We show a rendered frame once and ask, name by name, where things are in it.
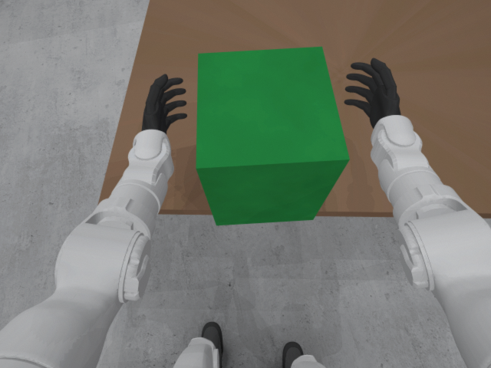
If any robot right hand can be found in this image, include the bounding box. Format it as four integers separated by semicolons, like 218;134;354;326
344;58;401;129

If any left robot shin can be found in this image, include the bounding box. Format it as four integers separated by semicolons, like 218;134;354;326
188;337;216;348

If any robot left hand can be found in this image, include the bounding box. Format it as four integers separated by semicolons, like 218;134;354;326
142;74;187;134

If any robot left upper arm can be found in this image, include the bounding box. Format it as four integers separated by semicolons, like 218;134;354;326
0;223;151;368

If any table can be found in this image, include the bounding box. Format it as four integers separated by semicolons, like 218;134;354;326
98;0;491;219

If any carton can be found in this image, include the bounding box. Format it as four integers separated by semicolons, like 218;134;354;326
196;47;350;225

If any robot left forearm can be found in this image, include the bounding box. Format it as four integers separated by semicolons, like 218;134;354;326
54;130;174;287

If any right robot foot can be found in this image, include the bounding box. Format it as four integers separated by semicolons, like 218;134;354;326
282;342;304;368

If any robot right forearm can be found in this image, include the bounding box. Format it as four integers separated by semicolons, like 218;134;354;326
371;115;491;235

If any robot right upper arm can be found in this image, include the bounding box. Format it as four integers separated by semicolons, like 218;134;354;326
397;209;491;368

